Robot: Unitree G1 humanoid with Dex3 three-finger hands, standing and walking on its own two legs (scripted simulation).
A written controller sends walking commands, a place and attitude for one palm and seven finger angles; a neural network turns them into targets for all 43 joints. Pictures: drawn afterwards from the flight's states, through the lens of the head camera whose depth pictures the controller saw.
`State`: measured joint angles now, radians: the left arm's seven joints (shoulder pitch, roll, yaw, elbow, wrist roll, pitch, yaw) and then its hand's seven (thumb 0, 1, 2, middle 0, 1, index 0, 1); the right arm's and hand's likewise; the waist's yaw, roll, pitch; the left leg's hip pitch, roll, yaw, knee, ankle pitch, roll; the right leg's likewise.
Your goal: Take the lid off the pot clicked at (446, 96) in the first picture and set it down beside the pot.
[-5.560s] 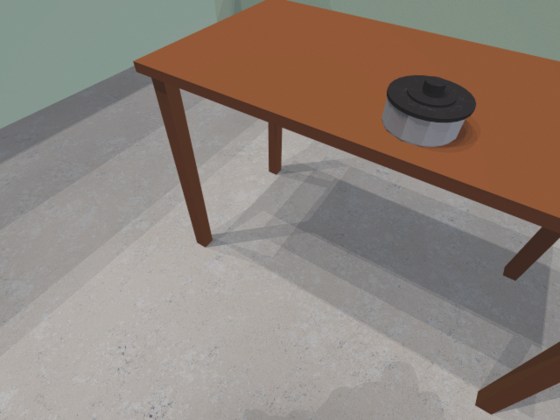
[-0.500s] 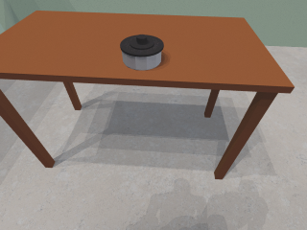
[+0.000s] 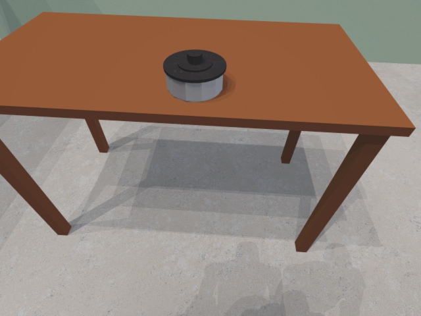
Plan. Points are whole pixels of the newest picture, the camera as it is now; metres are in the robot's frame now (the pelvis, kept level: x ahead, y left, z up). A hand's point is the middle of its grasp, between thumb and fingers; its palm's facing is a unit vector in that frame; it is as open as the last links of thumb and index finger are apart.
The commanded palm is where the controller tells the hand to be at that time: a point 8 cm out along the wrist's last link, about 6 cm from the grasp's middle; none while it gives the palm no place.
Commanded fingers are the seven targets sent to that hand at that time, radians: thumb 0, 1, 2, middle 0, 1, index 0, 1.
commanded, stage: shuffle to correct the standing spot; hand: left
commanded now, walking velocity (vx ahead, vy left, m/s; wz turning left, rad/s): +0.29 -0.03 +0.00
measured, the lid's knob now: (194, 56) +0.71 +0.09 +0.16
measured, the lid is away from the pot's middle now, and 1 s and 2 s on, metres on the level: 0.00 0.00 0.00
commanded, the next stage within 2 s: come to a stop and stand still in 0.68 s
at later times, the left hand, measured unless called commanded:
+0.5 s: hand out of the picture +0.14 +0.21 -0.18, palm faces +0.08 -0.98 -0.16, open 7.4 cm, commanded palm none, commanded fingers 0.00 0.90 0.90 -0.20 -0.30 -0.20 -0.30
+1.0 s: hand (160, 255) +0.30 +0.15 -0.17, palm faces +0.05 -0.98 -0.19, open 7.3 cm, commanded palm none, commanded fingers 0.00 0.90 0.90 -0.20 -0.30 -0.20 -0.30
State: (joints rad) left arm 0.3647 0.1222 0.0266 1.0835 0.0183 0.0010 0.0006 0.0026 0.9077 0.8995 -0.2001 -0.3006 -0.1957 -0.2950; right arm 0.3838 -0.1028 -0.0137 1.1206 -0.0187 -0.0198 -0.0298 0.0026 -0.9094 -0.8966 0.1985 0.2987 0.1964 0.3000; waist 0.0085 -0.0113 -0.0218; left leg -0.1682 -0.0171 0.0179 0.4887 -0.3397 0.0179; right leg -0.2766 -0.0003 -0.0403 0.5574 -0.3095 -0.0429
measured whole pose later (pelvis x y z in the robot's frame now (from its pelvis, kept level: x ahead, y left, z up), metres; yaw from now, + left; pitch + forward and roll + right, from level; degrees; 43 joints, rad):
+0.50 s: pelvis +0.15 +0.03 -0.01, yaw +0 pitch +0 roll +2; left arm 0.32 0.18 0.07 1.05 0.02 -0.01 0.00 0.01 0.91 0.90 -0.20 -0.30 -0.19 -0.29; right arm 0.26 -0.13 -0.03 0.99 -0.02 -0.08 -0.02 0.00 -0.92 -0.90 0.20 0.30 0.20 0.30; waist 0.01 -0.08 0.04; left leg -0.29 0.02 0.11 0.56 -0.27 0.01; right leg -0.48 -0.04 -0.02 1.23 -0.42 -0.04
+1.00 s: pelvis +0.28 -0.02 +0.00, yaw -1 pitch +0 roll +0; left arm 0.30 0.16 0.04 0.99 0.02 -0.01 0.02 0.00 0.93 0.90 -0.20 -0.30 -0.20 -0.30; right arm 0.18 -0.18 -0.05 1.01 0.00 0.02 -0.02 0.01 -0.91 -0.90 0.20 0.30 0.19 0.30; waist 0.02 -0.01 0.06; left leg -0.44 0.02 0.06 0.75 -0.35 -0.06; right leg -0.21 0.02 -0.08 0.50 -0.29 -0.05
